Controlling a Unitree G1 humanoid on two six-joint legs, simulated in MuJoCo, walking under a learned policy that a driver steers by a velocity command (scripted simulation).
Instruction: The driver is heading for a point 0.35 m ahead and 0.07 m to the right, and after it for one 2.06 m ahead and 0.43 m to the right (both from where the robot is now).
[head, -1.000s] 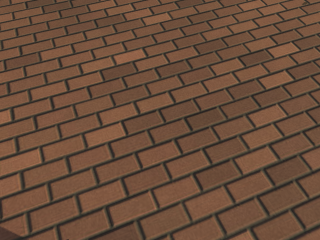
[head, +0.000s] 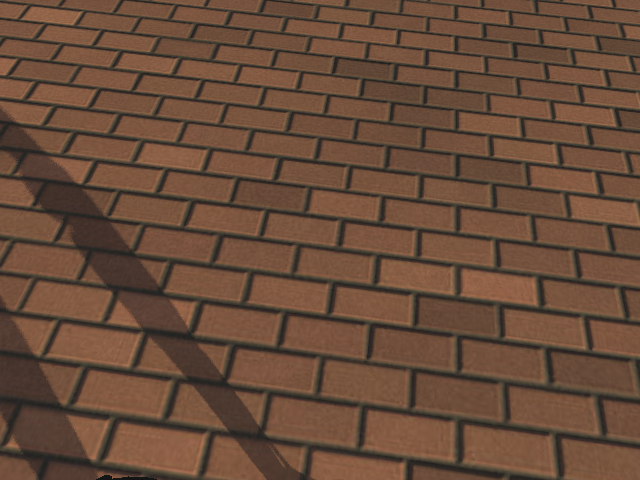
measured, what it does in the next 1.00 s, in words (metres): walks ahead, turning right: right foot, then left foot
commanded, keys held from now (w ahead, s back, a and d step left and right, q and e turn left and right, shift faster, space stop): w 0.16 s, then e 0.84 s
